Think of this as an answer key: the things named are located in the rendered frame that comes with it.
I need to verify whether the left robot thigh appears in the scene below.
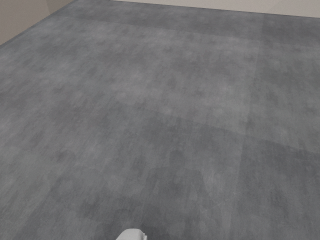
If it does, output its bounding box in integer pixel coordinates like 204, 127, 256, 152
116, 228, 148, 240

